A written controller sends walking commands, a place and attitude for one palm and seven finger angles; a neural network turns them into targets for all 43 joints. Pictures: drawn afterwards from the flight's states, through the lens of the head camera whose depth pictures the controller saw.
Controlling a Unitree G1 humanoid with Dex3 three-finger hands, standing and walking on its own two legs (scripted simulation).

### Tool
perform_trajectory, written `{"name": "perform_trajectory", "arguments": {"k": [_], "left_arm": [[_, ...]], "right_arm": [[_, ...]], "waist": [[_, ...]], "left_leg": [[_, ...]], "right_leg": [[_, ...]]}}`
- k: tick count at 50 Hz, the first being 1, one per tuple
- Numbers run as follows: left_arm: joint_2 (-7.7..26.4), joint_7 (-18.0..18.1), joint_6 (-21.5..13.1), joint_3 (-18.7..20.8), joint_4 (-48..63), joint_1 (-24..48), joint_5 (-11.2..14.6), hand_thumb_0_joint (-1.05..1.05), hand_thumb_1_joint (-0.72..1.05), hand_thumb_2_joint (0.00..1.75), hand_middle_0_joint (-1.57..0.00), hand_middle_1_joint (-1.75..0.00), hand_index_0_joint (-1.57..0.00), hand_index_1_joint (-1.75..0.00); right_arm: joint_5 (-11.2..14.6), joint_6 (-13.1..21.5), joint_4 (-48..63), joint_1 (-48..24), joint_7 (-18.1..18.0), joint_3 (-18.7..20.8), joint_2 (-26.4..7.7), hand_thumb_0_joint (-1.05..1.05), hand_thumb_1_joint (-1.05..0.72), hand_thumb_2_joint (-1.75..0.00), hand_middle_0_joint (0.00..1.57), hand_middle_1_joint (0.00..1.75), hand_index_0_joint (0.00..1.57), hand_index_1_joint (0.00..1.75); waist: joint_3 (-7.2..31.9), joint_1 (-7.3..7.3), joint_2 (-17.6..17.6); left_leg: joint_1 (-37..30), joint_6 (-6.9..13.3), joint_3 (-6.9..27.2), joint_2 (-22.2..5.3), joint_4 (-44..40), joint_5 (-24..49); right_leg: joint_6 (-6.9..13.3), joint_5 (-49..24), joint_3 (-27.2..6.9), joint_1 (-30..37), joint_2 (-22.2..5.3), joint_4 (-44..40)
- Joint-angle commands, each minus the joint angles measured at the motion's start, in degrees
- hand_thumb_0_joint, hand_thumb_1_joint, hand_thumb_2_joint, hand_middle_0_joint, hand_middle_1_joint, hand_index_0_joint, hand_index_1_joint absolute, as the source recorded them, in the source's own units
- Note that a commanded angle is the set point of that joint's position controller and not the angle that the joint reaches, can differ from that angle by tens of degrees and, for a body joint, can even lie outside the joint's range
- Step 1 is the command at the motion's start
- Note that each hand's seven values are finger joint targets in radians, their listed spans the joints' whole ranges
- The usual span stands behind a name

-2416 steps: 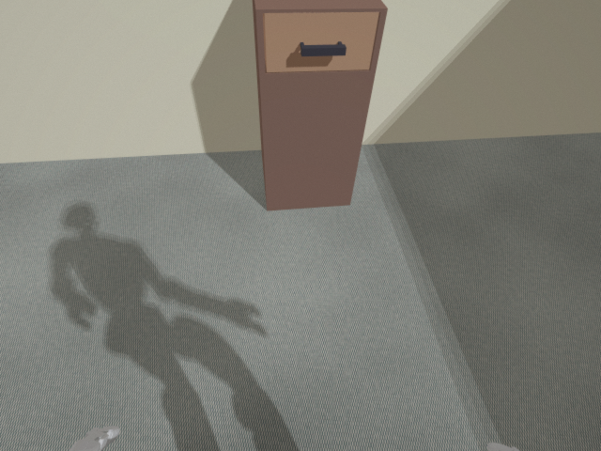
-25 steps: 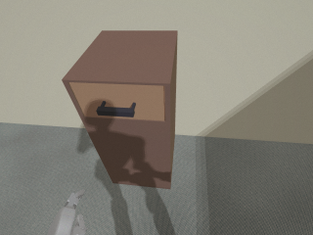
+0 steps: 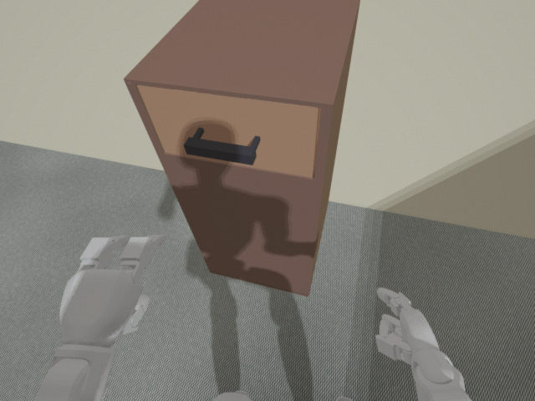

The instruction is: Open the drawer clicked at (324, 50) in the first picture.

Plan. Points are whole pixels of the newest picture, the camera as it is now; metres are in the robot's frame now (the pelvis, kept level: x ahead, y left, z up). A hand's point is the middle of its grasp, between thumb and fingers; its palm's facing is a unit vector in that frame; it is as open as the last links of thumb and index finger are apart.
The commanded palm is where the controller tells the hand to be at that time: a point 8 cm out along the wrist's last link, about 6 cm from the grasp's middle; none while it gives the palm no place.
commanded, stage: raise the hand with hooked fingers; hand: left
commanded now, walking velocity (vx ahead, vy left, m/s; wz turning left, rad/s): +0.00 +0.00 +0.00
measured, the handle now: (223, 143) +0.55 +0.18 +0.04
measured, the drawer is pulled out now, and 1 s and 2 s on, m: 0.00 0.00 0.00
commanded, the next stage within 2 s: move the hooked fingers above the handle in 1.22 s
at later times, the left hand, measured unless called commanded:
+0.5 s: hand (120, 238) +0.28 +0.25 +0.11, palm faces +0.11 -0.09 -0.99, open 13.0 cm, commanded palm +0.25 +0.25 +0.16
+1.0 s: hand (107, 201) +0.31 +0.26 +0.15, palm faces -0.02 -0.08 -1.00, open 13.9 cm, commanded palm +0.28 +0.26 +0.21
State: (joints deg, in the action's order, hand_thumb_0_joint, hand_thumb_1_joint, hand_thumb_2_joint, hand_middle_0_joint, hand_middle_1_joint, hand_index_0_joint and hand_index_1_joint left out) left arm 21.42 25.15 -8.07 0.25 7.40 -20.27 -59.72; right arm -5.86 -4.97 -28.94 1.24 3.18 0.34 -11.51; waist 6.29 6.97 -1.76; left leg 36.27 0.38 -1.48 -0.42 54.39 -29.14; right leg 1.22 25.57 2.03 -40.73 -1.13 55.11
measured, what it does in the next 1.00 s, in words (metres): rises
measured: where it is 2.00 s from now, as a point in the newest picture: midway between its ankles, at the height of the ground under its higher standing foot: outside the picture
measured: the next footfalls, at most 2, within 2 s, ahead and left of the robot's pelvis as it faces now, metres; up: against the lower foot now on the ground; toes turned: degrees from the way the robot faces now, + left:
none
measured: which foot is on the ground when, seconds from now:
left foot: down 0.00-1.00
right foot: down 0.00-1.00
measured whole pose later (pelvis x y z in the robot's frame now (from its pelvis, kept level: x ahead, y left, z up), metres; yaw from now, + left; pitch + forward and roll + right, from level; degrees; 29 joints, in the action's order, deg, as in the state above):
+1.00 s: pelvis +0.00 +0.02 +0.06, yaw +0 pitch +2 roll +0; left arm 30.6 -2.9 -5.3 0.0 -2.8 6.3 -50.1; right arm -0.1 -8.9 -34.3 8.2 0.0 0.1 -14.1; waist -0.5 4.4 -4.6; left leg 12.6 1.5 -2.0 0.9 26.9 -16.2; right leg -0.5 12.4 1.6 -16.5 -1.6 27.1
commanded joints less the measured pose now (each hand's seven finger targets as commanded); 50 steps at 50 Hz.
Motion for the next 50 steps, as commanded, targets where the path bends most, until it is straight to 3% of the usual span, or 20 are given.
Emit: {"name": "perform_trajectory", "arguments": {"k": [1,4,6,9,13,16,21,26,29,32,40,41,46,48,50], "left_arm": [[8.1,-2.7,5.1,3.6,8.9,-5.0,1.5,0.0,0.08,0.55,-0.26,-0.82,-0.26,-0.82],[10.3,-5.7,8.7,5.7,9.1,-6.7,3.4,0.0,0.01,0.52,-0.26,-0.87,-0.26,-0.87],[10.7,-6.6,9.1,5.2,11.9,-3.4,3.3,0.0,-0.03,0.5,-0.27,-0.9,-0.27,-0.9],[14.0,-6.0,7.1,8.1,15.4,4.0,2.7,0.0,-0.1,0.47,-0.27,-0.94,-0.27,-0.94],[12.3,-5.2,2.7,6.9,16.1,9.8,3.7,0.0,-0.2,0.43,-0.28,-1.0,-0.28,-1.0],[12.3,-5.4,1.8,6.7,14.5,12.0,4.4,0.0,-0.27,0.4,-0.28,-1.05,-0.28,-1.05],[13.9,-8.7,5.9,6.0,8.6,16.4,4.5,0.0,-0.38,0.35,-0.29,-1.12,-0.29,-1.12],[16.3,-13.7,8.6,4.9,8.1,24.9,5.1,0.0,-0.5,0.3,-0.3,-1.2,-0.3,-1.2],[17.8,-16.7,8.3,5.2,7.4,29.5,5.9,0.0,-0.5,0.3,-0.3,-1.2,-0.3,-1.2],[18.1,-19.2,7.5,4.6,4.5,33.8,6.4,0.0,-0.5,0.3,-0.3,-1.2,-0.3,-1.2],[21.1,-23.5,4.6,5.3,2.0,44.6,8.0,0.0,-0.5,0.3,-0.3,-1.2,-0.3,-1.2],[21.9,-23.9,4.3,5.9,1.6,45.2,8.2,0.0,-0.5,0.3,-0.3,-1.2,-0.3,-1.2],[19.9,-26.7,3.0,5.7,-2.0,37.7,10.2,0.0,-0.5,0.3,-0.3,-1.2,-0.3,-1.2],[20.5,-26.9,1.8,6.8,-0.3,37.3,10.4,0.0,-0.5,0.3,-0.3,-1.2,-0.3,-1.2],[21.4,-26.1,0.1,7.9,2.9,38.3,10.2,0.0,-0.5,0.3,-0.3,-1.2,-0.3,-1.2]], "right_arm": [[2.5,0.4,9.3,-0.8,-0.8,2.1,-7.1,0.0,-0.9,-0.9,0.2,0.3,0.2,0.3],[3.9,0.3,9.4,-2.4,-1.6,0.7,-7.3,0.0,-0.9,-0.9,0.2,0.3,0.2,0.3],[3.9,0.4,8.9,-1.8,-2.0,0.4,-7.1,0.0,-0.9,-0.9,0.2,0.3,0.2,0.3],[3.0,0.7,8.1,-1.1,-3.1,0.9,-7.8,0.0,-0.9,-0.9,0.2,0.3,0.2,0.3],[2.6,1.8,6.2,1.7,-3.6,2.6,-7.6,0.0,-0.9,-0.9,0.2,0.3,0.2,0.3],[2.7,2.1,4.9,1.9,-3.6,3.5,-7.9,0.0,-0.9,-0.9,0.2,0.3,0.2,0.3],[4.3,1.0,4.2,0.3,-3.3,3.5,-8.5,0.0,-0.9,-0.9,0.2,0.3,0.2,0.3],[5.2,-0.2,4.4,-0.8,-3.5,2.7,-8.3,0.0,-0.9,-0.9,0.2,0.3,0.2,0.3],[5.3,-0.7,4.6,-1.0,-4.0,2.2,-8.4,0.0,-0.9,-0.9,0.2,0.3,0.2,0.3],[5.5,-1.1,3.9,-0.9,-4.3,1.7,-8.0,0.0,-0.9,-0.9,0.2,0.3,0.2,0.3],[5.8,-1.3,3.1,-0.3,-4.5,1.3,-8.3,0.0,-0.9,-0.9,0.2,0.3,0.2,0.3],[5.8,-1.4,2.7,0.0,-4.6,1.6,-8.5,0.0,-0.9,-0.9,0.2,0.3,0.2,0.3],[5.9,-1.7,3.0,1.0,-3.9,1.9,-9.0,0.0,-0.9,-0.9,0.2,0.3,0.2,0.3],[5.7,-1.6,3.4,1.0,-3.6,2.2,-9.4,0.0,-0.9,-0.9,0.2,0.3,0.2,0.3],[5.5,-1.4,3.5,1.0,-3.4,2.3,-9.5,0.0,-0.9,-0.9,0.2,0.3,0.2,0.3]], "waist": [[13.5,-1.35,6.2],[11.9,-0.56,6.8],[10.7,-1.09,5.5],[10.8,-1.82,2.7],[11.8,-3.51,-1.6],[12.0,-3.63,-1.5],[8.3,-2.73,1.1],[7.8,-2.36,-0.9],[7.7,-2.5,-1.1],[5.2,-3.02,0.2],[7.9,-3.32,-1.6],[7.7,-3.37,-1.7],[5.8,-2.25,1.6],[6.9,-1.77,2.8],[9.0,-1.48,0.8]], "left_leg": [[-7.8,0.6,1.1,2.4,-11.0,23.9],[-7.7,0.3,0.8,1.5,-14.5,24.4],[-8.6,0.5,0.3,1.4,-15.9,24.0],[-11.4,0.8,0.9,1.0,-17.2,24.1],[-17.9,0.9,1.2,0.9,-17.2,27.6],[-19.4,0.6,1.4,0.8,-18.0,29.1],[-18.2,0.2,1.2,0.5,-21.6,28.8],[-21.3,0.1,1.0,0.3,-24.9,31.6],[-22.8,0.2,0.9,0.4,-26.5,31.7],[-22.8,0.4,0.4,0.7,-27.8,29.7],[-25.5,0.3,0.6,1.1,-29.8,30.5],[-25.6,0.3,0.6,1.1,-30.0,31.3],[-23.7,0.3,0.2,1.1,-30.9,32.6],[-23.1,0.4,0.0,1.2,-31.2,32.2],[-23.8,0.4,0.3,1.2,-31.1,33.2]], "right_leg": [[1.8,-25.2,-6.1,18.1,2.2,-12.2],[1.7,-26.2,-6.0,23.0,1.9,-13.7],[1.4,-27.0,-6.0,24.6,1.2,-15.1],[1.4,-25.4,-5.6,24.2,1.1,-16.5],[1.6,-23.4,-3.7,20.8,1.2,-17.6],[1.5,-22.5,-2.6,20.5,1.2,-18.1],[1.5,-22.3,-1.7,23.4,1.2,-20.0],[1.4,-23.2,-1.5,27.5,1.1,-22.6],[1.3,-23.3,-1.3,29.5,1.2,-24.3],[1.1,-22.9,-1.1,29.8,1.4,-26.1],[1.0,-23.9,-0.8,33.0,1.4,-28.7],[1.1,-24.4,-0.7,33.2,1.5,-28.9],[0.9,-26.3,-0.4,34.5,1.4,-29.4],[0.8,-26.6,-0.7,35.3,1.3,-29.3],[0.9,-26.9,-0.9,36.0,1.1,-29.1]]}}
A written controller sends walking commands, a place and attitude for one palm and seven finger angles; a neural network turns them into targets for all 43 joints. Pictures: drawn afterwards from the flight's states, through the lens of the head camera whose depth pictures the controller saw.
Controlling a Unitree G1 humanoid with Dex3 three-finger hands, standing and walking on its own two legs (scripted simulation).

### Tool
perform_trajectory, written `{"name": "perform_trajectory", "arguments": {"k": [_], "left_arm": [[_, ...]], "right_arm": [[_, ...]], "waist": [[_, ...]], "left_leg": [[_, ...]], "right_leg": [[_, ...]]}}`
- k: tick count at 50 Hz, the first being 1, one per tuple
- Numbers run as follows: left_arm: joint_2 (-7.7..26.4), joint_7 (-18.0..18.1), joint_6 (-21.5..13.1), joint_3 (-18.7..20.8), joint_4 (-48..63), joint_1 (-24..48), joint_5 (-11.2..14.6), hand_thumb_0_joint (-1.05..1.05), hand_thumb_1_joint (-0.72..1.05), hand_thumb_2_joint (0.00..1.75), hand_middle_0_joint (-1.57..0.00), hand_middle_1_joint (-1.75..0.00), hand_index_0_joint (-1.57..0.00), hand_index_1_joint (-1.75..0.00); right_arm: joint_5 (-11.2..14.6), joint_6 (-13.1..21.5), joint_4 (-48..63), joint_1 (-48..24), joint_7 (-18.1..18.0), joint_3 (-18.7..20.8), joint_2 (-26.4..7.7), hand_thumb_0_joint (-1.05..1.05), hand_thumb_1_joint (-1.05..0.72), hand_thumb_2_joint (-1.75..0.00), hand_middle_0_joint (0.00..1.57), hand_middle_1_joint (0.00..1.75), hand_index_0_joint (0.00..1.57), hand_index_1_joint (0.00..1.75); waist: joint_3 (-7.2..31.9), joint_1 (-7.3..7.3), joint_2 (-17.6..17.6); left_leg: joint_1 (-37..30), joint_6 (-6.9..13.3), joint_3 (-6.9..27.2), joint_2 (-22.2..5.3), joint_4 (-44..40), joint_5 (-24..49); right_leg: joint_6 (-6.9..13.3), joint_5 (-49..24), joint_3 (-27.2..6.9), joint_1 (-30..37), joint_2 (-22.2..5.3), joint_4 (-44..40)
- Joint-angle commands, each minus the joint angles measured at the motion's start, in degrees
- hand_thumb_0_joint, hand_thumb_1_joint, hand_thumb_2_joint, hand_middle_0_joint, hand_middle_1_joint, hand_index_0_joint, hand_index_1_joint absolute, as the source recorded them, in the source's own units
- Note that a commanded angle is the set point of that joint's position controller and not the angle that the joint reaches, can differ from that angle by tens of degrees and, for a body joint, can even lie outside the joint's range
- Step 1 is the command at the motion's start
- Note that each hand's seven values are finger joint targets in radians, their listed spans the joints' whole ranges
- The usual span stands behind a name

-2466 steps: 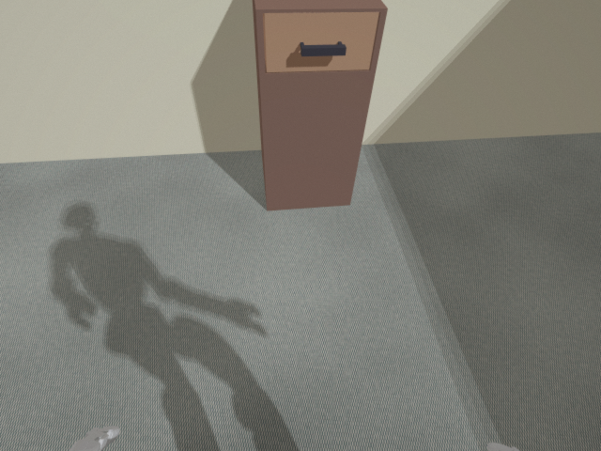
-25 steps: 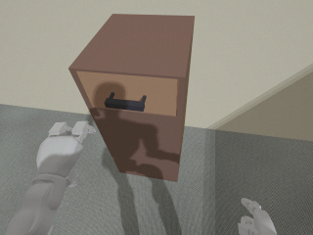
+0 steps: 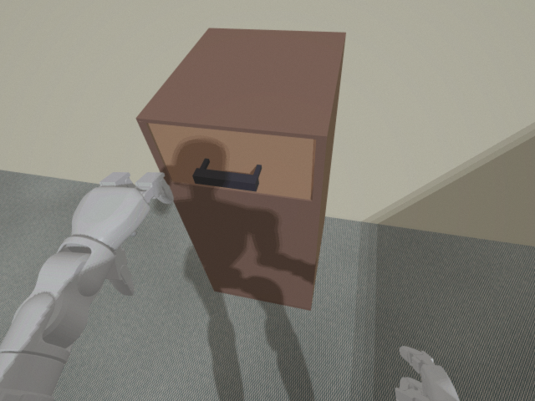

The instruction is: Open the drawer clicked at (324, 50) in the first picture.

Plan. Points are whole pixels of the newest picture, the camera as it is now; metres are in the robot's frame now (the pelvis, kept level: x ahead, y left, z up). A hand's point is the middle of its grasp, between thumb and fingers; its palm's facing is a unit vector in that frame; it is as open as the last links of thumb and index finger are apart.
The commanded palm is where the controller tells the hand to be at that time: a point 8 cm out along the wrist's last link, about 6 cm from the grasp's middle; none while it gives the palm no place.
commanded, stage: raise the hand with hooked fingers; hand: left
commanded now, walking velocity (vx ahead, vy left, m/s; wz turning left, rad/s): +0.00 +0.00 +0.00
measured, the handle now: (228, 172) +0.55 +0.17 -0.02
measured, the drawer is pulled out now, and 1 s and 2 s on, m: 0.00 0.00 0.00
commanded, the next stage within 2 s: move the hooked fingers above the handle in 0.22 s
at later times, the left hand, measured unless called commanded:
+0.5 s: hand (149, 242) +0.31 +0.22 +0.08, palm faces -0.04 -0.07 -1.00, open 13.9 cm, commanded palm +0.30 +0.23 +0.15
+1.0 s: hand (185, 214) +0.37 +0.19 +0.06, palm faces -0.04 -0.06 -1.00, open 13.8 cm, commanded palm +0.36 +0.21 +0.13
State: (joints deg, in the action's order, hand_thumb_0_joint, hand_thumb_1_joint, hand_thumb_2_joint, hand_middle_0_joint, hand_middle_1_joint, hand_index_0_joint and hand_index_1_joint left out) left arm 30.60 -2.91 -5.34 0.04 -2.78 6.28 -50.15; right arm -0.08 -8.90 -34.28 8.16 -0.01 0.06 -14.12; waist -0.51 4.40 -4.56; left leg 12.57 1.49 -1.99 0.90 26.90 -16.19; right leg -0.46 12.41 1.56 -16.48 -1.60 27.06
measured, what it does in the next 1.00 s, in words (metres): stands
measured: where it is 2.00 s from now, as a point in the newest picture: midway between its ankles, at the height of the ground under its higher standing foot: outside the picture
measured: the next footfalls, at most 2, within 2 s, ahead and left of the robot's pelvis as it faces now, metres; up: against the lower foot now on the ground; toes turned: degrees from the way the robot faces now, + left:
none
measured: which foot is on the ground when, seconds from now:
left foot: down 0.00-1.00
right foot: down 0.00-1.00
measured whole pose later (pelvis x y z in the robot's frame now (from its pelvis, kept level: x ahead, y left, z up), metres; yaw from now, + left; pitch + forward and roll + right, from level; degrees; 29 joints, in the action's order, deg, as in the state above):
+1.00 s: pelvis +0.00 -0.01 +0.00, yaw +0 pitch +7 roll +0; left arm 26.8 3.7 -10.4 -6.0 -20.6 20.6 -55.1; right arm 0.3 -8.6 -37.0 13.2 -1.1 3.5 -15.0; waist 1.6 2.1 -3.2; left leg 18.9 1.1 -2.2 0.6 29.5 -17.1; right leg 0.1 13.6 1.3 -23.3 -1.3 30.4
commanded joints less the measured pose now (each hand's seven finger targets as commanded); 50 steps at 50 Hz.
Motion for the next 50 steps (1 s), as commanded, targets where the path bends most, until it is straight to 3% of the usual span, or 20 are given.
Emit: {"name": "perform_trajectory", "arguments": {"k": [1,6,10,16,19,21,22,24,27,33,34,39,43,47,50], "left_arm": [[12.8,2.8,-3.3,8.9,13.6,12.0,0.5,0.0,-0.5,0.3,-0.3,-1.2,-0.3,-1.2],[14.1,7.7,-5.8,11.2,16.1,14.3,-0.3,0.0,-0.5,0.3,-0.3,-1.2,-0.3,-1.2],[12.8,9.6,-4.0,10.5,11.5,13.6,-0.4,0.0,-0.5,0.3,-0.3,-1.2,-0.3,-1.2],[10.3,6.9,-0.1,5.5,9.8,13.0,-0.7,0.0,-0.5,0.3,-0.3,-1.2,-0.3,-1.2],[10.4,5.2,-0.5,4.4,7.7,17.3,-0.6,0.0,-0.5,0.3,-0.3,-1.2,-0.3,-1.2],[10.1,5.1,-1.7,3.4,6.8,20.6,-1.3,0.0,-0.5,0.3,-0.3,-1.2,-0.3,-1.2],[9.1,5.2,-2.4,2.3,6.8,22.9,-1.4,0.0,-0.5,0.3,-0.3,-1.2,-0.3,-1.2],[11.8,6.0,-3.8,4.5,4.8,26.6,-1.9,0.0,-0.5,0.3,-0.3,-1.2,-0.3,-1.2],[12.3,7.9,-5.3,5.2,2.3,29.8,-2.9,0.0,-0.5,0.3,-0.3,-1.2,-0.3,-1.2],[11.3,10.0,-3.6,4.9,-4.6,30.9,-3.7,0.0,-0.5,0.3,-0.3,-1.2,-0.3,-1.2],[11.7,10.0,-3.0,5.9,-5.8,29.7,-3.6,0.0,-0.5,0.3,-0.3,-1.2,-0.3,-1.2],[7.7,7.5,-1.1,0.9,-8.5,30.2,-3.7,0.0,-0.5,0.3,-0.3,-1.2,-0.3,-1.2],[9.1,6.9,-3.0,1.2,-6.2,33.4,-3.8,0.0,-0.5,0.3,-0.3,-1.2,-0.3,-1.2],[8.5,9.2,-5.9,1.4,-3.3,37.7,-3.8,0.0,-0.5,0.3,-0.3,-1.2,-0.3,-1.2],[9.6,12.1,-6.0,3.1,-6.6,39.7,-4.7,0.0,-0.5,0.3,-0.3,-1.2,-0.3,-1.2]], "right_arm": [[-0.3,2.7,8.8,-5.7,-0.3,2.8,-6.8,0.0,-0.9,-0.9,0.2,0.3,0.2,0.3],[-0.5,3.4,7.7,-5.0,-0.4,3.5,-6.5,0.0,-0.9,-0.9,0.2,0.3,0.2,0.3],[0.1,3.2,6.8,-5.0,-0.3,3.6,-6.6,0.0,-0.9,-0.9,0.2,0.3,0.2,0.3],[0.6,2.5,7.3,-5.8,-0.3,3.5,-7.0,0.0,-0.9,-0.9,0.2,0.3,0.2,0.3],[0.5,2.6,7.4,-5.9,-1.0,3.2,-7.2,0.0,-0.9,-0.9,0.2,0.3,0.2,0.3],[0.4,2.8,7.0,-5.2,-1.3,3.1,-6.8,0.0,-0.9,-0.9,0.2,0.3,0.2,0.3],[0.3,3.0,7.0,-5.0,-1.4,3.0,-6.7,0.0,-0.9,-0.9,0.2,0.3,0.2,0.3],[0.2,3.3,6.3,-4.1,-1.9,3.1,-6.8,0.0,-0.9,-0.9,0.2,0.3,0.2,0.3],[0.2,3.6,5.5,-3.2,-2.0,3.2,-6.3,0.0,-0.9,-0.9,0.2,0.3,0.2,0.3],[0.5,3.2,4.7,-2.0,-1.6,3.7,-6.3,0.0,-0.9,-0.9,0.2,0.3,0.2,0.3],[0.4,3.0,4.9,-1.6,-1.4,3.9,-6.5,0.0,-0.9,-0.9,0.2,0.3,0.2,0.3],[0.8,2.3,5.5,-1.0,-1.1,4.1,-7.3,0.0,-0.9,-0.9,0.2,0.3,0.2,0.3],[0.5,2.1,5.6,0.6,-1.5,4.6,-7.4,0.0,-0.9,-0.9,0.2,0.3,0.2,0.3],[0.3,2.5,4.8,2.3,-1.6,5.3,-7.0,0.0,-0.9,-0.9,0.2,0.3,0.2,0.3],[0.4,2.6,3.6,3.4,-1.4,5.5,-7.0,0.0,-0.9,-0.9,0.2,0.3,0.2,0.3]], "waist": [[16.3,1.2,3.6],[17.7,1.05,-0.1],[16.0,0.82,1.6],[14.8,0.04,4.0],[13.9,-1.1,6.3],[12.8,-1.3,5.3],[13.1,-1.72,5.3],[14.2,-1.79,4.4],[16.1,-1.13,1.8],[18.3,-0.64,2.5],[19.6,-0.28,4.2],[18.5,-1.53,6.6],[21.2,-1.91,6.1],[23.2,-2.61,3.3],[22.2,-2.62,2.6]], "left_leg": [[-0.3,-0.7,0.9,-0.1,-3.5,20.4],[-1.7,-1.1,1.3,-0.1,-2.9,20.8],[0.4,-1.0,0.6,0.1,-3.2,17.7],[0.6,-0.6,0.1,0.0,-4.2,14.7],[1.4,-0.1,-0.1,0.3,-4.0,11.8],[1.2,-0.1,0.2,0.4,-4.1,11.3],[0.7,0.0,0.2,0.4,-3.8,10.6],[0.8,-0.1,0.3,0.5,-3.5,10.0],[0.7,-0.3,0.4,0.8,-3.0,11.8],[2.4,-0.6,-0.3,0.7,-2.2,15.5],[3.2,-0.6,-0.3,0.8,-2.2,16.2],[4.2,-0.1,-0.8,0.6,-1.7,16.5],[3.1,0.3,-0.5,0.7,-0.7,17.6],[0.9,0.0,0.2,0.6,0.7,21.2],[1.9,-0.5,0.4,0.6,1.0,21.2]], "right_leg": [[2.6,-13.6,-0.5,11.6,1.7,-0.9],[2.8,-12.1,-0.3,9.5,1.8,-0.6],[2.7,-10.4,-0.4,8.9,1.5,-1.0],[2.4,-8.1,-0.4,8.8,1.6,-1.8],[2.1,-6.3,-0.8,8.0,1.6,-2.9],[2.2,-5.4,-0.4,6.7,1.7,-2.7],[2.1,-4.6,-0.4,5.6,1.7,-2.8],[2.2,-3.7,-0.6,5.7,1.8,-2.8],[2.6,-5.3,-0.6,5.9,1.8,-1.8],[2.8,-9.8,-0.7,7.2,1.8,-0.2],[2.7,-10.7,-0.7,9.0,1.8,0.0],[2.5,-12.3,-0.8,7.8,1.7,0.2],[2.5,-13.9,-1.1,7.7,1.8,1.1],[2.7,-15.4,-0.9,5.6,2.2,2.2],[3.0,-14.5,-0.5,4.2,2.4,2.8]]}}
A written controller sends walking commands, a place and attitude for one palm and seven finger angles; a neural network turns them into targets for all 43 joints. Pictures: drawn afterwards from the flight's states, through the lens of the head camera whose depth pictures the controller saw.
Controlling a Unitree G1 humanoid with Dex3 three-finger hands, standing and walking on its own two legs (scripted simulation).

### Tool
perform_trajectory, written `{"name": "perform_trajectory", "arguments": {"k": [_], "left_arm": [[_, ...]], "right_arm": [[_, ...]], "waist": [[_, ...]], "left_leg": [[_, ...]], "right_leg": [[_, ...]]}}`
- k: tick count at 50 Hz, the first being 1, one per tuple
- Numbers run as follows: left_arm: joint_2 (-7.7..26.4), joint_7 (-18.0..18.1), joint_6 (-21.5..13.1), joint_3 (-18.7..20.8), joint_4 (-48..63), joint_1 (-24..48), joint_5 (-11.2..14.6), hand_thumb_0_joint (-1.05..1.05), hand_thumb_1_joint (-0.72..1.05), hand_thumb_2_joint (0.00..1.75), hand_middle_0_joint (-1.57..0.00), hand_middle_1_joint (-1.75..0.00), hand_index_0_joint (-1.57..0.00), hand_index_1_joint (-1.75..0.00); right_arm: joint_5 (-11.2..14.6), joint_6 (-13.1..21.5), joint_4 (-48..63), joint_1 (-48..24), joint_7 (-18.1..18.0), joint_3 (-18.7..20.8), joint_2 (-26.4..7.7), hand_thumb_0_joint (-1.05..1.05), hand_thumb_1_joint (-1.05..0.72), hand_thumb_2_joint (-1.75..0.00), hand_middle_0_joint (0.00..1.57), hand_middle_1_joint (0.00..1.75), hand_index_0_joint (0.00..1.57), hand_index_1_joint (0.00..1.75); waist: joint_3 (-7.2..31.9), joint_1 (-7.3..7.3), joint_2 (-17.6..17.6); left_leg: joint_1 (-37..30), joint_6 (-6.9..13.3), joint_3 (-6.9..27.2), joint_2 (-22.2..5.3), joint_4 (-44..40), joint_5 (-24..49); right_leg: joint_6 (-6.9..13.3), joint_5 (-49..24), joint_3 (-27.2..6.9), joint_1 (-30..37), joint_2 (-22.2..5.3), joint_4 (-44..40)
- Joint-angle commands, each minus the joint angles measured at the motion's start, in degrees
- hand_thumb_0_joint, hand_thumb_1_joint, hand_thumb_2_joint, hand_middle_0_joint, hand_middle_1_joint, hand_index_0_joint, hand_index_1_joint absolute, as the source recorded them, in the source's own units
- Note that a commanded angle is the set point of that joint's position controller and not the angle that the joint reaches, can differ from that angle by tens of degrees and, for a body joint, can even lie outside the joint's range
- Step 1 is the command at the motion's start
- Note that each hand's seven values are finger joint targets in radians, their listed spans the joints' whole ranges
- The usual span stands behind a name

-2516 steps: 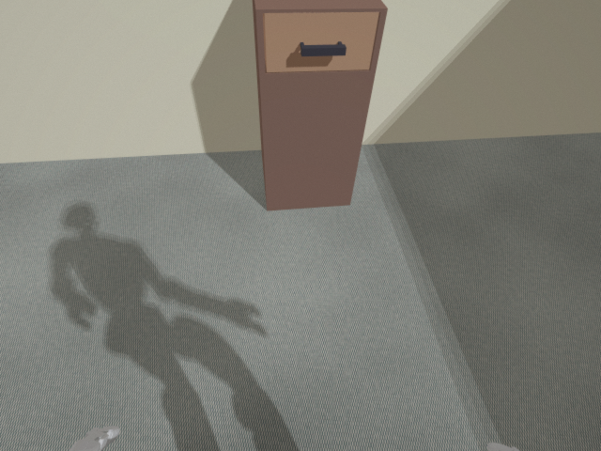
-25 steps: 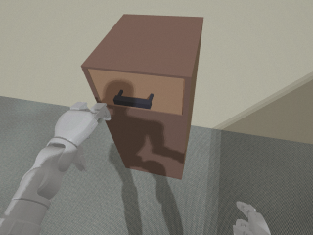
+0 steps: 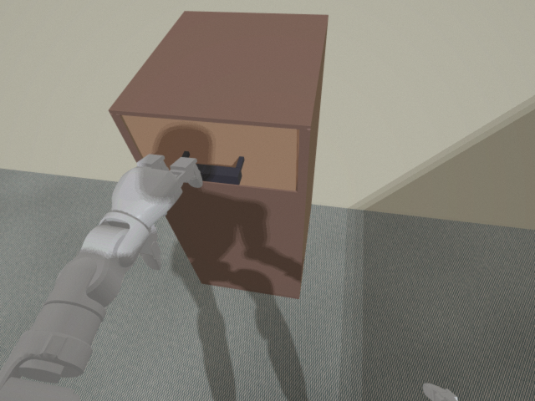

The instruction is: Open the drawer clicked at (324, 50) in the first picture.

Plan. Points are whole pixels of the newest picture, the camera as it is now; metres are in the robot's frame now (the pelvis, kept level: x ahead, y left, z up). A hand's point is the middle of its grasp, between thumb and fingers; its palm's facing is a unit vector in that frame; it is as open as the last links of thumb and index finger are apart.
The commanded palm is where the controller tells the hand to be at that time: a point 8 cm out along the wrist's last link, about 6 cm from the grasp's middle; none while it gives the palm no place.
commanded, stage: move the hooked fingers above the handle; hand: left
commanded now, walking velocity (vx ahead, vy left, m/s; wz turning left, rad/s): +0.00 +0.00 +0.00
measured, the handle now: (210, 165) +0.54 +0.17 -0.01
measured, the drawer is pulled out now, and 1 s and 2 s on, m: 0.00 0.00 0.00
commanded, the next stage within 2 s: none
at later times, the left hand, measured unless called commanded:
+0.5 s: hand (192, 185) +0.43 +0.17 +0.06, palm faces -0.03 -0.05 -1.00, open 13.8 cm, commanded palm +0.43 +0.19 +0.12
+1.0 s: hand (218, 159) +0.50 +0.14 +0.06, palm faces +0.05 -0.05 -1.00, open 13.8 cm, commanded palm +0.47 +0.18 +0.11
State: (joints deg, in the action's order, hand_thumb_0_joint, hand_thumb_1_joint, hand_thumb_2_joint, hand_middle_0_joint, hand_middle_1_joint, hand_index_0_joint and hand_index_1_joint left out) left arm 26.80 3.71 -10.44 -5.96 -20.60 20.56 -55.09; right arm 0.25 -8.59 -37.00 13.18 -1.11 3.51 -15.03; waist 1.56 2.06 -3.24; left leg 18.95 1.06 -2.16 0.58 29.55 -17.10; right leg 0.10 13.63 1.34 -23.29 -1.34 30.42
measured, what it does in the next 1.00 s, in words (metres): stands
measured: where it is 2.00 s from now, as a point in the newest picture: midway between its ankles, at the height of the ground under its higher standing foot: outside the picture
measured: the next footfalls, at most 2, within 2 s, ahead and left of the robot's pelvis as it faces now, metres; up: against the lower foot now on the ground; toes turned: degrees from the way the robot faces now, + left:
none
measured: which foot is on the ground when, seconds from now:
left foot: down 0.00-1.00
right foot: down 0.00-1.00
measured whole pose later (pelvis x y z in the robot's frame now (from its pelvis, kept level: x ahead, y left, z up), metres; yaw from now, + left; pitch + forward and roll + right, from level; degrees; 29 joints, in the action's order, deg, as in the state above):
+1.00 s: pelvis +0.00 +0.00 -0.02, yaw -1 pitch +15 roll +0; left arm 24.1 17.8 -8.9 -4.2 -56.0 50.2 -63.5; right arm -1.0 -7.8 -39.4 18.6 -1.2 3.7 -15.0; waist 5.2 -6.3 -2.4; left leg 33.5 1.1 -3.4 -0.3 38.3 -20.2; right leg 0.3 15.5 0.0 -37.9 -0.5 38.0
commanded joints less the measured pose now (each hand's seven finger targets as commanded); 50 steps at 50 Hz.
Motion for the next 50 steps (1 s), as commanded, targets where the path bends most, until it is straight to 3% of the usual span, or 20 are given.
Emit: {"name": "perform_trajectory", "arguments": {"k": [1,6,8,10,14,15,17,19,22,24,28,31,33,34,36,39,41,44,47,50], "left_arm": [[14.1,6.5,-0.5,10.3,9.1,25.1,-0.2,0.0,-0.5,0.3,-0.3,-1.2,-0.3,-1.2],[12.4,8.5,4.1,7.9,0.4,28.3,-2.4,0.0,-0.5,0.3,-0.3,-1.2,-0.3,-1.2],[11.1,7.8,5.5,5.9,-0.3,28.9,-2.8,0.0,-0.5,0.3,-0.3,-1.2,-0.3,-1.2],[10.0,6.3,6.3,4.2,-2.3,29.4,-2.5,0.0,-0.5,0.3,-0.3,-1.2,-0.3,-1.2],[8.8,3.1,4.6,1.9,-3.3,34.7,-1.5,0.0,-0.5,0.3,-0.3,-1.2,-0.3,-1.2],[8.0,2.8,3.5,0.9,-2.4,36.2,-1.6,0.0,-0.5,0.3,-0.3,-1.2,-0.3,-1.2],[7.1,3.2,1.4,0.1,-3.1,41.1,-1.4,0.0,-0.5,0.3,-0.3,-1.2,-0.3,-1.2],[12.1,4.5,-0.5,5.0,-4.7,41.6,-1.8,0.0,-0.5,0.3,-0.3,-1.2,-0.3,-1.2],[11.9,7.8,-1.3,5.9,-8.1,44.0,-2.9,0.0,-0.5,0.3,-0.3,-1.2,-0.3,-1.2],[14.7,10.3,-0.3,9.2,-11.5,43.3,-3.8,0.0,-0.5,0.3,-0.3,-1.2,-0.3,-1.2],[12.0,13.0,4.5,6.1,-18.7,45.6,-5.7,0.0,-0.5,0.3,-0.3,-1.2,-0.3,-1.2],[10.6,11.8,7.0,4.1,-21.3,47.5,-6.0,0.0,-0.5,0.3,-0.3,-1.2,-0.3,-1.2],[7.9,10.0,6.8,1.7,-20.3,48.8,-5.4,0.0,-0.5,0.3,-0.3,-1.2,-0.3,-1.2],[4.5,8.9,6.3,-1.3,-20.3,50.3,-4.7,0.0,-0.5,0.3,-0.3,-1.2,-0.3,-1.2],[2.5,7.2,4.7,-3.2,-19.4,52.7,-3.6,0.0,-0.5,0.3,-0.3,-1.2,-0.3,-1.2],[6.6,7.4,1.7,-0.1,-18.6,56.2,-3.4,0.0,-0.5,0.3,-0.3,-1.2,-0.3,-1.2],[9.8,9.5,0.7,2.6,-20.7,58.1,-4.6,0.0,-0.5,0.3,-0.3,-1.2,-0.3,-1.2],[19.1,14.1,1.4,10.8,-22.7,58.0,-6.5,0.0,-0.5,0.3,-0.3,-1.2,-0.3,-1.2],[18.8,17.8,5.6,10.5,-26.0,56.4,-8.2,0.0,-0.5,0.3,-0.3,-1.2,-0.3,-1.2],[17.5,17.3,10.8,9.3,-31.9,51.9,-8.7,0.0,-0.5,0.3,-0.3,-1.2,-0.3,-1.2]], "right_arm": [[0.1,2.3,5.7,-1.2,-0.3,2.1,-6.0,0.0,-0.9,-0.9,0.2,0.3,0.2,0.3],[0.3,1.9,4.7,-1.1,0.2,1.9,-6.4,0.0,-0.9,-0.9,0.2,0.3,0.2,0.3],[0.3,1.7,5.3,-1.1,0.3,2.0,-6.5,0.0,-0.9,-0.9,0.2,0.3,0.2,0.3],[0.5,1.3,5.5,-0.8,0.2,1.9,-6.8,0.0,-0.9,-0.9,0.2,0.3,0.2,0.3],[0.4,0.9,6.1,0.4,-0.5,2.0,-7.1,0.0,-0.9,-0.9,0.2,0.3,0.2,0.3],[0.4,0.9,6.2,0.7,-0.6,2.1,-6.8,0.0,-0.9,-0.9,0.2,0.3,0.2,0.3],[0.0,1.1,5.6,1.9,-0.9,2.2,-6.6,0.0,-0.9,-0.9,0.2,0.3,0.2,0.3],[-0.3,1.0,5.1,2.9,-1.1,2.3,-6.9,0.0,-0.9,-0.9,0.2,0.3,0.2,0.3],[-0.4,1.3,3.9,4.1,-1.0,2.3,-6.3,0.0,-0.9,-0.9,0.2,0.3,0.2,0.3],[-0.6,1.3,3.4,4.6,-0.6,2.4,-6.5,0.0,-0.9,-0.9,0.2,0.3,0.2,0.3],[-0.6,1.3,2.7,5.3,-0.1,2.3,-6.7,0.0,-0.9,-0.9,0.2,0.3,0.2,0.3],[-0.5,1.0,2.7,6.7,0.0,2.8,-7.4,0.0,-0.9,-0.9,0.2,0.3,0.2,0.3],[-0.5,0.9,2.7,7.6,-0.1,3.4,-7.5,0.0,-0.9,-0.9,0.2,0.3,0.2,0.3],[-0.5,0.8,3.0,7.9,-0.1,3.5,-7.4,0.0,-0.9,-0.9,0.2,0.3,0.2,0.3],[-0.5,0.9,2.3,8.8,-0.4,3.8,-7.8,0.0,-0.9,-0.9,0.2,0.3,0.2,0.3],[-0.7,1.0,2.0,9.6,-1.1,3.6,-7.9,0.0,-0.9,-0.9,0.2,0.3,0.2,0.3],[-0.8,1.3,0.9,10.7,-1.2,3.4,-7.8,0.0,-0.9,-0.9,0.2,0.3,0.2,0.3],[-1.2,1.7,1.2,10.4,-1.2,2.6,-8.0,0.0,-0.9,-0.9,0.2,0.3,0.2,0.3],[-1.4,1.9,1.6,9.3,-0.6,2.1,-7.4,0.0,-0.9,-0.9,0.2,0.3,0.2,0.3],[-1.1,1.5,1.9,9.8,-0.1,2.1,-8.0,0.0,-0.9,-0.9,0.2,0.3,0.2,0.3]], "waist": [[20.3,0.07,1.9],[20.2,-0.29,3.4],[22.5,-0.38,2.4],[22.1,-1.28,3.7],[20.9,-3.16,6.3],[21.6,-3.17,4.3],[20.6,-4.27,4.4],[21.6,-3.3,3.8],[22.6,-3.43,2.6],[23.6,-2.46,2.4],[24.2,-3.79,2.4],[27.7,-4.9,3.7],[30.0,-5.79,3.9],[29.2,-7.17,4.5],[27.0,-8.35,4.9],[25.7,-8.64,5.2],[24.6,-8.72,3.7],[26.4,-5.96,2.0],[28.4,-5.1,-1.3],[29.9,-4.91,2.7]], "left_leg": [[-4.0,-0.2,0.4,0.9,-1.5,22.8],[-1.9,-0.2,-0.5,0.8,-1.7,20.8],[-2.7,-0.1,-0.7,0.8,-1.3,22.2],[-2.2,0.2,-0.7,0.7,-1.1,21.5],[-2.3,0.8,-0.1,0.7,-0.6,19.4],[-3.0,0.8,0.0,0.9,-0.3,19.3],[-3.4,0.9,0.4,0.9,0.4,18.8],[-2.1,0.7,0.7,1.2,0.8,19.2],[-1.0,0.3,0.8,1.2,1.9,21.0],[1.1,0.0,0.5,1.4,2.2,21.6],[3.4,0.0,-0.5,1.1,2.6,19.9],[2.6,0.4,-0.8,0.8,3.2,21.5],[0.6,0.7,-0.8,0.6,3.8,22.8],[0.3,0.8,-0.2,0.7,4.0,22.9],[-0.7,1.1,0.3,0.4,4.1,21.3],[0.7,1.3,0.9,0.8,4.2,18.7],[2.2,1.2,1.2,0.9,4.6,17.4],[6.8,0.9,0.8,1.5,4.6,16.3],[8.6,0.5,-0.5,1.5,5.2,17.7],[9.8,0.3,-1.3,0.9,5.0,19.3]], "right_leg": [[2.5,-16.2,-0.1,11.0,2.2,-0.2],[2.5,-15.4,0.0,10.6,2.2,0.1],[2.6,-17.0,-0.3,11.5,2.1,0.4],[2.4,-17.1,-0.2,11.5,2.0,0.2],[2.1,-15.8,-0.1,10.0,2.0,-0.2],[2.2,-15.4,-0.3,9.0,2.0,0.1],[2.1,-14.7,-0.2,6.7,2.0,0.2],[2.4,-14.7,-0.3,7.6,2.1,1.0],[2.6,-15.7,0.0,5.8,2.3,2.6],[2.8,-16.1,0.0,6.7,2.5,3.2],[2.6,-16.3,0.0,5.4,2.6,3.7],[2.3,-18.8,-0.3,6.8,2.6,3.8],[2.1,-20.1,-0.6,7.2,2.5,3.4],[2.0,-19.8,-0.4,6.4,2.6,3.2],[1.8,-18.1,-0.5,3.7,2.7,2.6],[2.0,-15.7,-0.7,3.0,2.6,2.6],[2.2,-14.0,-0.8,0.6,2.8,3.4],[2.6,-12.9,-0.9,2.7,2.9,4.9],[2.6,-15.1,-0.5,3.6,2.9,6.2],[2.1,-18.2,-0.3,6.3,3.0,6.4]]}}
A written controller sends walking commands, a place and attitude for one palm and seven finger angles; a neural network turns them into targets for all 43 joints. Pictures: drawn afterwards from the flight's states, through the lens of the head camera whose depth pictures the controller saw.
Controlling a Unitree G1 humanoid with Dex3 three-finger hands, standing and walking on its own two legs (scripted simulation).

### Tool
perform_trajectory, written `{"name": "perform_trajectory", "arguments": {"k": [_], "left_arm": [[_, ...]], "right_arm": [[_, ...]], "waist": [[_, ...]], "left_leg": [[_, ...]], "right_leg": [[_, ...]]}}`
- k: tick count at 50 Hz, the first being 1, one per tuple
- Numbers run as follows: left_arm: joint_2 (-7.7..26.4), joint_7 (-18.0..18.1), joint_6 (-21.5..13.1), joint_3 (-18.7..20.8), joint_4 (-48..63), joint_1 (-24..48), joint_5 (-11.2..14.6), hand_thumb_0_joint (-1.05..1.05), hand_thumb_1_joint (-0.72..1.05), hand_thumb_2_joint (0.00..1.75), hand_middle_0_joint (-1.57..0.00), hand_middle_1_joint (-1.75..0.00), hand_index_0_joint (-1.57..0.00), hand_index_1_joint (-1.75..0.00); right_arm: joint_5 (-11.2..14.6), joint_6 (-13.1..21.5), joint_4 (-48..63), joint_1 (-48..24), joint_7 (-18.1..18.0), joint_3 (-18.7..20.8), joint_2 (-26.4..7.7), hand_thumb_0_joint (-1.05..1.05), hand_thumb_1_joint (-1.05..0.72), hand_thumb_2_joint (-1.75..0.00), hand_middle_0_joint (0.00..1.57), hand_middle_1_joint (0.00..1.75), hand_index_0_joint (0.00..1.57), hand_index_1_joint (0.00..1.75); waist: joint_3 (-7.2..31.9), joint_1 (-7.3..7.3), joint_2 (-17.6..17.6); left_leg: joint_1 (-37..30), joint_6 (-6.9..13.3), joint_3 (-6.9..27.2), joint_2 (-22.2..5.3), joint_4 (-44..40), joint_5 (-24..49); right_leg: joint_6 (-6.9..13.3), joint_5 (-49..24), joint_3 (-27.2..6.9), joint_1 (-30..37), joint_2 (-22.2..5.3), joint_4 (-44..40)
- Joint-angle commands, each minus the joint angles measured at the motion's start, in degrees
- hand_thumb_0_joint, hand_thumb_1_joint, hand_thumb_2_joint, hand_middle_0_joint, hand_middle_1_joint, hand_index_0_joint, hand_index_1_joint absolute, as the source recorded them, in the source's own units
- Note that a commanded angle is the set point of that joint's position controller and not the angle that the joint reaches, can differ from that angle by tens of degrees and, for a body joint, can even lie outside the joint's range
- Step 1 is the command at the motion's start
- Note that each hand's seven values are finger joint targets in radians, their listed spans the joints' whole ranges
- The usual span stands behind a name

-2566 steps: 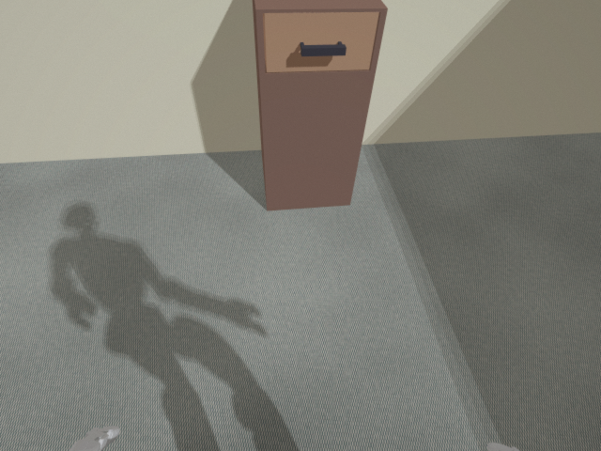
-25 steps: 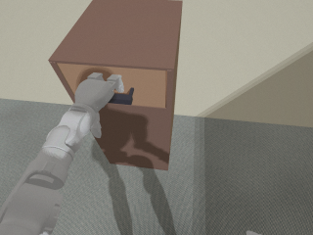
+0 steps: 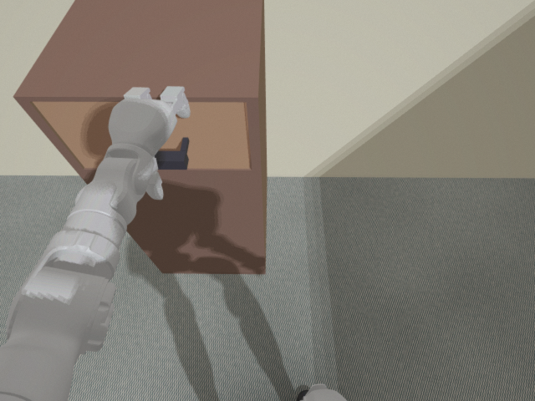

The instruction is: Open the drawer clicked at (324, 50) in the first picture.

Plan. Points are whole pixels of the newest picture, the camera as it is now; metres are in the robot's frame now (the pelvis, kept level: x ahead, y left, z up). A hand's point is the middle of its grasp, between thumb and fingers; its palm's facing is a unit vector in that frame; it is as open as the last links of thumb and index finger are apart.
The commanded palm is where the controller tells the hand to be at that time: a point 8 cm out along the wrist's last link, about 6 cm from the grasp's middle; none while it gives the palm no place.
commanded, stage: move the hooked fingers above the handle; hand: left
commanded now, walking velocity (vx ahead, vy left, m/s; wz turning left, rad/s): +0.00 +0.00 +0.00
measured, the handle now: (150, 151) +0.54 +0.19 +0.01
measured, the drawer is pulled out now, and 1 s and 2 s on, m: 0.00 0.00 0.00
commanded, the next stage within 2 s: none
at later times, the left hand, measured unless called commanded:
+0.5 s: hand (150, 156) +0.48 +0.16 +0.07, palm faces +0.02 -0.06 -1.00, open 13.8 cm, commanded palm +0.48 +0.20 +0.12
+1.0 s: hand (132, 172) +0.47 +0.20 +0.04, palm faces -0.17 +0.02 -0.99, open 13.7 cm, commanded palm +0.48 +0.20 +0.12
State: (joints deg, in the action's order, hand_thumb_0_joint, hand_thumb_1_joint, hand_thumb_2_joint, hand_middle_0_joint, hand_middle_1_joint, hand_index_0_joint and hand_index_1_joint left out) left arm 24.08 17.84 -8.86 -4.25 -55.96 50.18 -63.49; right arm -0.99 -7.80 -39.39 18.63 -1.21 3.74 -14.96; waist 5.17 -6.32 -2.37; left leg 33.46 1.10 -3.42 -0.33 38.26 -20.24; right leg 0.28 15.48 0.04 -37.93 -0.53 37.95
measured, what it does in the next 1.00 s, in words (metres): stands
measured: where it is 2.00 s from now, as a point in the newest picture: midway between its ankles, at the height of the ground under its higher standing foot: outside the picture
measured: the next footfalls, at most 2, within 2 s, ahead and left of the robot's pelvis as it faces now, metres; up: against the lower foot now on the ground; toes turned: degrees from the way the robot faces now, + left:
none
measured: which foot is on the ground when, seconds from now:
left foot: down 0.00-1.00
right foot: down 0.00-1.00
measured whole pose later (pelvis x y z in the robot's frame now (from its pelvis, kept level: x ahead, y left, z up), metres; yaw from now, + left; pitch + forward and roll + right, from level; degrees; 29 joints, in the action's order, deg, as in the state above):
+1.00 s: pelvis -0.02 +0.00 +0.00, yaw +0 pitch +15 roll +0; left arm 30.1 8.3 -8.1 -4.3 -60.8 50.7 -61.7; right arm 0.7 -6.4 -36.0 20.7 -4.4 2.0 -15.4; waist 3.3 -7.3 -2.0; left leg 35.7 1.5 -3.8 -0.4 39.8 -19.4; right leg -0.1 14.1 -0.4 -39.9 -0.5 38.7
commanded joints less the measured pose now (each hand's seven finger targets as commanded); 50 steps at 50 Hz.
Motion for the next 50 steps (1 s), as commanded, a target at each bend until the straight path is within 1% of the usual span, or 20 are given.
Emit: {"name": "perform_trajectory", "arguments": {"k": [1,4,6,10,13,14,16,20,21,25,27,28,31,33,35,38,43,44,47,50], "left_arm": [[22.1,2.9,9.9,8.6,4.8,22.7,-0.2,0.0,-0.5,0.3,-0.3,-1.2,-0.3,-1.2],[23.8,1.8,12.0,8.9,3.9,23.1,0.5,0.0,-0.5,0.3,-0.3,-1.2,-0.3,-1.2],[23.3,-0.5,11.6,8.0,4.2,22.3,1.4,0.0,-0.5,0.3,-0.3,-1.2,-0.3,-1.2],[14.0,-6.3,6.5,0.2,7.9,22.8,3.3,0.0,-0.5,0.3,-0.3,-1.2,-0.3,-1.2],[9.8,-9.0,1.1,-3.6,12.9,24.9,4.2,0.0,-0.5,0.3,-0.3,-1.2,-0.3,-1.2],[5.9,-9.5,-0.7,-6.9,15.5,27.5,5.1,0.0,-0.5,0.3,-0.3,-1.2,-0.3,-1.2],[9.7,-8.7,-3.1,-3.5,16.3,28.9,5.2,0.0,-0.5,0.3,-0.3,-1.2,-0.3,-1.2],[12.5,-3.3,-4.3,-0.1,17.1,33.7,4.2,0.0,-0.5,0.3,-0.3,-1.2,-0.3,-1.2],[16.0,-1.4,-3.2,3.1,14.5,32.3,3.5,0.0,-0.5,0.3,-0.3,-1.2,-0.3,-1.2],[20.7,4.6,3.1,7.3,7.9,31.5,0.7,0.0,-0.5,0.3,-0.3,-1.2,-0.3,-1.2],[19.4,5.3,7.8,5.6,4.6,32.0,-0.6,0.0,-0.5,0.3,-0.3,-1.2,-0.3,-1.2],[18.1,4.7,10.1,4.2,2.4,31.6,-0.9,0.0,-0.5,0.3,-0.3,-1.2,-0.3,-1.2],[17.9,1.5,13.7,3.2,-1.3,31.1,-0.3,0.0,-0.5,0.3,-0.3,-1.2,-0.3,-1.2],[20.4,0.2,15.5,4.3,-3.3,30.3,-0.5,0.0,-0.5,0.3,-0.3,-1.2,-0.3,-1.2],[18.4,-1.9,15.7,2.6,-5.1,28.7,0.4,0.0,-0.5,0.3,-0.3,-1.2,-0.3,-1.2],[20.3,-5.3,13.9,3.8,-6.0,24.1,1.7,0.0,-0.5,0.3,-0.3,-1.2,-0.3,-1.2],[19.6,-8.1,7.7,2.5,-3.2,21.6,1.0,0.0,-0.5,0.3,-0.3,-1.2,-0.3,-1.2],[18.5,-8.4,5.8,1.7,-0.4,23.7,1.5,0.0,-0.5,0.3,-0.3,-1.2,-0.3,-1.2],[20.6,-7.6,-0.4,3.5,8.8,28.7,2.4,0.0,-0.5,0.3,-0.3,-1.2,-0.3,-1.2],[18.7,-4.6,-5.2,2.5,16.8,36.5,3.1,0.0,-0.5,0.3,-0.3,-1.2,-0.3,-1.2]], "right_arm": [[0.3,0.5,4.5,4.1,0.0,2.0,-8.4,0.0,-0.9,-0.9,0.2,0.3,0.2,0.3],[0.9,-0.2,5.1,2.6,-0.9,1.5,-8.5,0.0,-0.9,-0.9,0.2,0.3,0.2,0.3],[1.6,0.0,5.6,2.7,-1.6,1.7,-8.6,0.0,-0.9,-0.9,0.2,0.3,0.2,0.3],[1.9,1.0,6.5,3.3,-2.8,2.3,-8.6,0.0,-0.9,-0.9,0.2,0.3,0.2,0.3],[1.5,1.8,5.9,4.3,-3.1,2.6,-8.3,0.0,-0.9,-0.9,0.2,0.3,0.2,0.3],[1.4,2.2,5.9,4.4,-3.0,2.7,-7.8,0.0,-0.9,-0.9,0.2,0.3,0.2,0.3],[1.2,2.5,4.7,5.2,-2.8,3.0,-8.2,0.0,-0.9,-0.9,0.2,0.3,0.2,0.3],[0.5,3.1,3.6,6.5,-1.9,2.8,-7.9,0.0,-0.9,-0.9,0.2,0.3,0.2,0.3],[0.5,3.1,3.2,6.4,-1.6,2.7,-8.2,0.0,-0.9,-0.9,0.2,0.3,0.2,0.3],[0.0,2.8,3.5,5.1,-0.6,1.7,-8.2,0.0,-0.9,-0.9,0.2,0.3,0.2,0.3],[0.0,2.5,3.4,4.9,-0.2,1.6,-8.4,0.0,-0.9,-0.9,0.2,0.3,0.2,0.3],[0.1,2.3,3.5,5.0,0.0,1.7,-8.5,0.0,-0.9,-0.9,0.2,0.3,0.2,0.3],[0.8,1.0,3.5,6.1,-0.2,1.8,-9.4,0.0,-0.9,-0.9,0.2,0.3,0.2,0.3],[1.1,0.0,3.6,5.4,-0.9,1.3,-9.6,0.0,-0.9,-0.9,0.2,0.3,0.2,0.3],[1.6,-0.5,4.0,5.0,-1.5,0.8,-9.4,0.0,-0.9,-0.9,0.2,0.3,0.2,0.3],[2.0,-0.7,5.4,4.1,-2.6,0.2,-9.5,0.0,-0.9,-0.9,0.2,0.3,0.2,0.3],[2.3,0.6,7.4,3.9,-3.8,0.0,-9.4,0.0,-0.9,-0.9,0.2,0.3,0.2,0.3],[2.2,1.1,8.1,4.2,-3.9,0.2,-9.3,0.0,-0.9,-0.9,0.2,0.3,0.2,0.3],[1.6,2.7,8.4,5.7,-4.2,1.2,-8.8,0.0,-0.9,-0.9,0.2,0.3,0.2,0.3],[0.7,3.9,6.5,7.8,-3.8,2.6,-8.8,0.0,-0.9,-0.9,0.2,0.3,0.2,0.3]], "waist": [[27.6,3.72,3.0],[27.2,3.56,7.6],[25.6,3.22,8.1],[22.1,0.14,6.4],[19.5,-1.25,3.4],[19.0,-2.55,3.3],[17.9,-2.0,0.4],[21.8,-1.43,-2.6],[21.5,-0.84,-2.0],[24.6,0.71,-2.0],[25.8,0.65,-2.0],[25.9,0.44,-2.3],[26.7,-0.43,3.5],[25.1,-0.09,6.5],[21.8,-0.16,7.3],[18.1,0.88,9.7],[12.7,0.55,7.5],[14.1,0.05,7.0],[21.3,-0.28,2.4],[27.5,-2.4,-0.9]], "left_leg": [[-5.0,0.5,-0.6,1.8,-3.8,22.2],[-2.9,1.0,-1.2,2.0,-5.1,18.6],[-3.4,1.3,-1.3,1.9,-6.1,16.6],[-8.3,1.9,-0.8,1.4,-6.5,14.5],[-11.5,2.0,0.6,1.4,-5.8,13.1],[-12.8,2.0,0.9,1.5,-5.2,13.0],[-13.5,1.6,2.1,1.6,-4.6,12.1],[-13.1,0.9,3.3,2.0,-3.1,14.8],[-11.5,0.7,3.3,2.1,-2.8,15.0],[-6.6,0.4,2.2,2.4,-2.0,17.9],[-6.3,0.1,1.7,2.1,-1.8,19.4],[-6.8,0.0,1.3,1.8,-1.8,20.5],[-6.9,0.4,1.0,1.2,-2.2,21.4],[-4.5,0.8,0.5,1.4,-3.4,18.1],[-3.5,0.9,0.4,1.4,-4.7,15.3],[-1.2,1.3,-0.1,1.5,-5.9,10.6],[0.1,1.4,0.0,1.2,-5.9,4.2],[-0.4,1.6,0.1,1.3,-5.5,4.1],[-3.6,1.8,0.9,1.6,-3.5,5.7],[-8.2,1.9,2.8,1.6,-1.5,8.5]], "right_leg": [[1.7,-20.6,0.6,22.2,2.1,-1.6],[1.0,-19.8,-0.3,26.4,1.7,-3.1],[0.8,-18.9,-0.5,26.6,1.4,-4.2],[0.7,-15.8,-0.5,22.0,1.3,-6.6],[1.1,-12.0,-0.5,16.7,1.5,-7.0],[1.1,-11.1,-0.5,15.0,1.5,-7.4],[1.5,-8.4,-0.2,11.4,1.7,-6.6],[2.1,-8.1,0.6,9.2,2.2,-3.9],[2.3,-8.6,0.8,9.3,2.3,-3.3],[2.3,-11.9,1.4,12.1,2.4,-0.7],[2.1,-13.5,1.8,12.5,2.5,-0.2],[2.1,-14.7,1.9,12.7,2.5,-0.4],[1.4,-16.9,1.6,14.9,2.5,-1.4],[1.0,-15.9,1.1,17.1,2.2,-2.4],[1.0,-13.9,1.1,17.0,1.9,-3.5],[0.9,-10.4,0.5,18.4,1.6,-4.7],[1.1,-2.7,0.0,13.5,1.3,-5.6],[1.1,-2.7,-0.3,14.0,1.3,-5.6],[1.1,-4.1,-1.2,14.0,1.4,-4.1],[1.3,-4.9,-1.0,10.8,1.8,-3.0]]}}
